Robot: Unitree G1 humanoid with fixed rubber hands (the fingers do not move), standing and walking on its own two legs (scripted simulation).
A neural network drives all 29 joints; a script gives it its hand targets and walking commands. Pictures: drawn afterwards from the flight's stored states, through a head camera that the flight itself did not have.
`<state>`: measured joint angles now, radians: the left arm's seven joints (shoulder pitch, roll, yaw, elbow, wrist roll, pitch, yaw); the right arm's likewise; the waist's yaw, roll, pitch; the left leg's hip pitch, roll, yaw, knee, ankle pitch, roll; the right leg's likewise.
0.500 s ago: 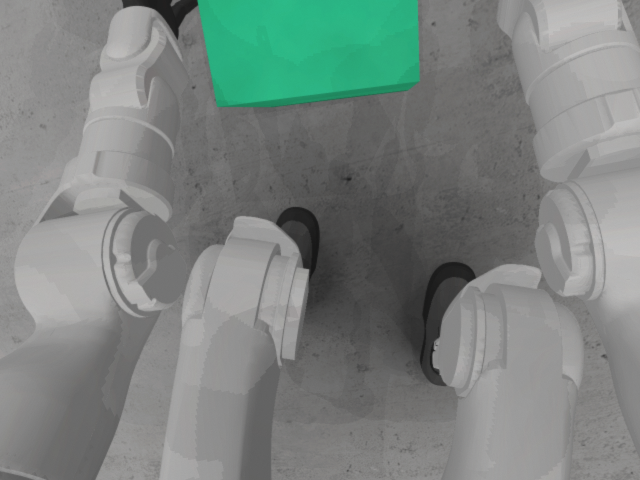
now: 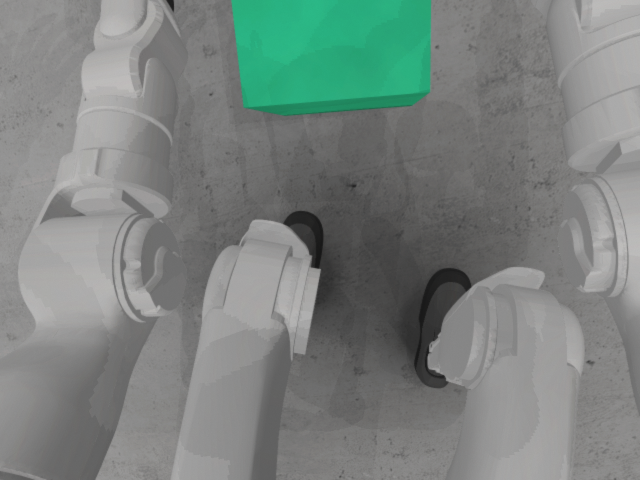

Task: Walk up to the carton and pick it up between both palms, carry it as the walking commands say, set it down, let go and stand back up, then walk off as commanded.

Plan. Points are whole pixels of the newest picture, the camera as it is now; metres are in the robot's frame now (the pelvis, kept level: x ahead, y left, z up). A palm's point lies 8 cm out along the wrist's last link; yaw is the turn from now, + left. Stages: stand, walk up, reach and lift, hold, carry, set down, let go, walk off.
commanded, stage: set down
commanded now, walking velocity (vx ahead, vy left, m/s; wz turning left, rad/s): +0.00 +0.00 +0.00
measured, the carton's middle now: out of the picture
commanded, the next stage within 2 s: let go in 1.12 s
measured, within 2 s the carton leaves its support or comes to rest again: neither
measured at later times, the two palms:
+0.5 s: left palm out of the picture +0.51 +0.28 +0.00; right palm out of the picture +0.62 -0.06 +0.00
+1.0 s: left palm out of the picture +0.51 +0.28 +0.15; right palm out of the picture +0.62 -0.06 +0.14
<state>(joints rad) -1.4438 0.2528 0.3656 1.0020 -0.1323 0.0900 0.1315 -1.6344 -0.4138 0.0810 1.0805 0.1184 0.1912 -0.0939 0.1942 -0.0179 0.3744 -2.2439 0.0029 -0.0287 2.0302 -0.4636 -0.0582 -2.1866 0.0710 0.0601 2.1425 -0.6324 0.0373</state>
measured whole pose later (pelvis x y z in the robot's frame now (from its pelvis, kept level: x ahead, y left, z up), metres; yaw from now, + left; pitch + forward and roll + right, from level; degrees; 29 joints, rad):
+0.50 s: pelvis +0.02 +0.00 +0.11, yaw +0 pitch +46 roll +1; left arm -1.24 0.19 0.44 0.77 -0.03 0.23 0.11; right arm -1.50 -0.35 -0.07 1.02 -0.01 0.28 -0.07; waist 0.19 -0.06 0.10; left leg -2.04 -0.01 -0.04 1.66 -0.42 -0.05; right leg -1.99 0.08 0.07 1.75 -0.57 0.03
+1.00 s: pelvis +0.05 -0.01 +0.24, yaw -1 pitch +47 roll +1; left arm -1.06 0.14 0.50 0.69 0.01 0.21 0.03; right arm -1.31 -0.27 -0.15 0.92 -0.09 0.28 -0.05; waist 0.20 -0.07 -0.02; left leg -1.64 0.01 -0.05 1.11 -0.29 -0.05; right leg -1.60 0.08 0.08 1.19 -0.41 0.02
